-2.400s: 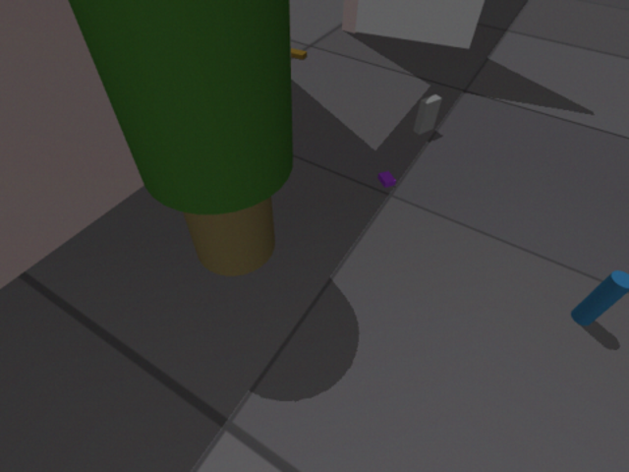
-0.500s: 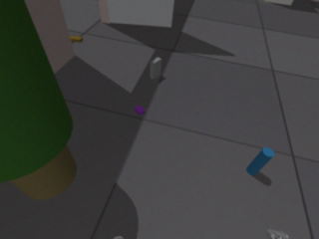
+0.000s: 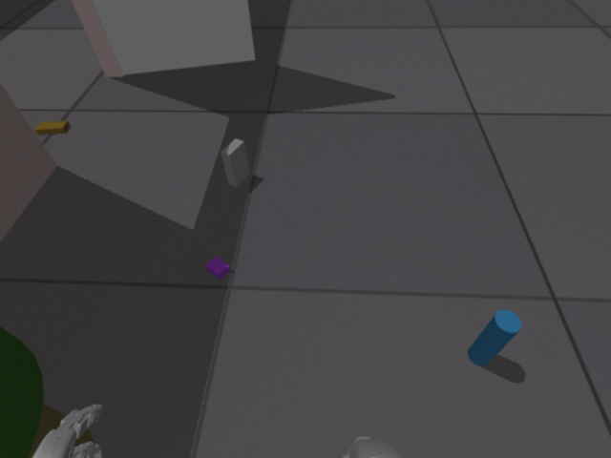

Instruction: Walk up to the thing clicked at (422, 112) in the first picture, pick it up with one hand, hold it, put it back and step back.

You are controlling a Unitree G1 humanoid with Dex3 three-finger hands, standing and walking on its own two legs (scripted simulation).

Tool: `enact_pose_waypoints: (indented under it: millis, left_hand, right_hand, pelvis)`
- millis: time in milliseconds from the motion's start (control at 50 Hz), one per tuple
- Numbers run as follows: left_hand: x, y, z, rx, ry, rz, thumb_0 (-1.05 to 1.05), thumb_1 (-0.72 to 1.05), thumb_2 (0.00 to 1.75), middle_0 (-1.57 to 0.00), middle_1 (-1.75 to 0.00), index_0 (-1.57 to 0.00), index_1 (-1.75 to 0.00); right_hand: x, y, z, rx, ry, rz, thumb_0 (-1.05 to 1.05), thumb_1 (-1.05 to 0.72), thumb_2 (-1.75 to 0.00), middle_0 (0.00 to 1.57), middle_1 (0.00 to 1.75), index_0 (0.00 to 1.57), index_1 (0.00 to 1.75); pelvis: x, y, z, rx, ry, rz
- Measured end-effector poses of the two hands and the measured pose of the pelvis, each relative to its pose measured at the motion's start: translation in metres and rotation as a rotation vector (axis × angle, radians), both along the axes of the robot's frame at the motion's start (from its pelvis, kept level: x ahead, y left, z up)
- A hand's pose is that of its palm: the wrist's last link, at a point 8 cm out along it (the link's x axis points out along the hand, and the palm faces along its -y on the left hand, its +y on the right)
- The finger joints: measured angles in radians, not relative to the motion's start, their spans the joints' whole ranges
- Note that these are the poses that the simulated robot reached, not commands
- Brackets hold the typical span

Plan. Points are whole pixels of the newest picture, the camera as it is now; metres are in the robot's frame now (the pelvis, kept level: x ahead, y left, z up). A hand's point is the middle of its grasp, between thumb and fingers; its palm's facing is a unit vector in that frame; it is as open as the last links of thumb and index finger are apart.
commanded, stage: walk up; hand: left
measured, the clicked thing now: (236, 163) +1.45 +0.24 -0.65
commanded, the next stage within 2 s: none
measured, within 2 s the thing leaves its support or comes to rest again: neither
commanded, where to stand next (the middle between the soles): +1.11 +0.04 m, yaw +0 degrees
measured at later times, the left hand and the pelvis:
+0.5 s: hand (96, 379) +0.30 +0.33 -0.14, palm faces -0.06 -0.93 -0.35, open 7.4 cm; pelvis +0.27 +0.05 +0.01, yaw -2 degrees
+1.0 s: hand (161, 219) +0.60 +0.26 -0.10, palm faces -0.03 -0.92 -0.39, open 7.4 cm; pelvis +0.50 +0.00 +0.02, yaw -1 degrees
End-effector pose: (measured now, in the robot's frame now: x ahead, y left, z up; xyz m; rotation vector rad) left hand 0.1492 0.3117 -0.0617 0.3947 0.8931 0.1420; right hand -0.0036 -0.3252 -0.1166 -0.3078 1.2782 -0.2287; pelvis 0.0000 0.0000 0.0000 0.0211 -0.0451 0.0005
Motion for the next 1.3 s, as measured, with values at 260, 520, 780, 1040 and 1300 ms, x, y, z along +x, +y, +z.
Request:
enact_pose_waypoints:
  millis: [260, 520, 780, 1040, 1300]
  left_hand:
    - [0.028, 0.013, -0.010, -0.027, 0.217, 0.102, 0.01, 0.90, 0.89, -0.21, -0.30, -0.20, -0.30]
    - [0.159, 0.064, -0.039, -0.027, 0.319, 0.097, 0.01, 0.91, 0.89, -0.20, -0.30, -0.20, -0.30]
    - [0.364, 0.032, -0.013, -0.013, 0.167, 0.003, 0.01, 0.91, 0.89, -0.20, -0.30, -0.20, -0.30]
    - [0.446, -0.003, 0.002, -0.002, 0.132, 0.065, 0.01, 0.91, 0.89, -0.21, -0.30, -0.20, -0.30]
    - [0.496, 0.054, -0.043, -0.022, 0.294, 0.149, 0.01, 0.91, 0.89, -0.20, -0.30, -0.20, -0.30]
  right_hand:
    - [0.207, 0.013, 0.037, 0.007, -0.128, 0.116, 0.00, -0.90, -0.90, 0.20, 0.30, 0.20, 0.30]
    - [0.370, 0.059, 0.058, -0.049, -0.260, 0.100, 0.00, -0.90, -0.90, 0.20, 0.30, 0.20, 0.30]
    - [0.418, 0.030, 0.029, -0.011, -0.094, 0.002, 0.00, -0.90, -0.90, 0.20, 0.30, 0.21, 0.30]
    - [0.568, 0.010, 0.020, 0.034, -0.108, 0.074, 0.00, -0.90, -0.90, 0.20, 0.30, 0.20, 0.30]
    - [0.715, 0.037, 0.041, -0.062, -0.186, 0.134, 0.00, -0.90, -0.90, 0.20, 0.30, 0.20, 0.30]
  pelvis:
    - [0.132, 0.010, 0.023, -0.048, 0.031, -0.021]
    - [0.275, 0.050, 0.015, -0.023, 0.015, -0.034]
    - [0.406, 0.028, 0.014, 0.006, 0.004, -0.032]
    - [0.513, 0.003, 0.021, -0.022, 0.002, -0.010]
    - [0.628, 0.039, 0.004, -0.029, 0.009, 0.004]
